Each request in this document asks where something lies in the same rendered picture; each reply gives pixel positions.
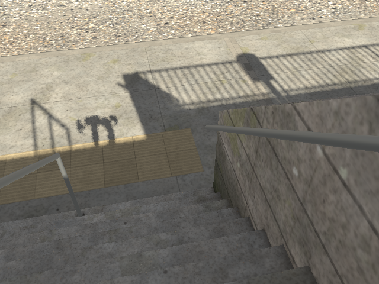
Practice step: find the stairs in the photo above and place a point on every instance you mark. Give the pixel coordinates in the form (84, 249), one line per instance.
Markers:
(191, 237)

